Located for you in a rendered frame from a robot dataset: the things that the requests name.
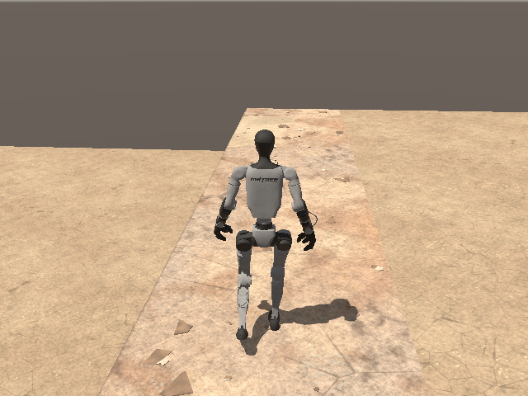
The robot head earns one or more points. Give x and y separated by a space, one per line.
264 141

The robot right thigh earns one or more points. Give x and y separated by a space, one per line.
281 250

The right robot forearm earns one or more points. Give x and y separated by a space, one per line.
305 220

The left robot hand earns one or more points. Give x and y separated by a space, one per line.
225 229

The robot left upper arm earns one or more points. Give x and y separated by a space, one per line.
238 173

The robot right upper arm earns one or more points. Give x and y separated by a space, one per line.
295 190

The left robot forearm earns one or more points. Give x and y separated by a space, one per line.
222 216

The right robot hand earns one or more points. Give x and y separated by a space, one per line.
309 237

